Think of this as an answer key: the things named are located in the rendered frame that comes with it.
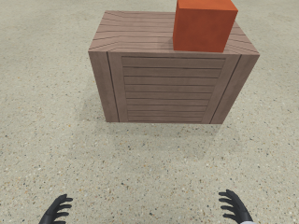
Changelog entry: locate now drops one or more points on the pedestal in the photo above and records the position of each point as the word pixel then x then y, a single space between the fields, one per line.
pixel 141 78

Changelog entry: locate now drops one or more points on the carton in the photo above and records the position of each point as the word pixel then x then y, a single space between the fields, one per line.
pixel 203 25

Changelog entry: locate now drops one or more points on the left robot hand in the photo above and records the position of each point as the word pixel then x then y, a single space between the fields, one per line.
pixel 51 214

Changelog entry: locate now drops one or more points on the right robot hand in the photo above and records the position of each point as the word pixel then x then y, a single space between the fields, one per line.
pixel 241 213

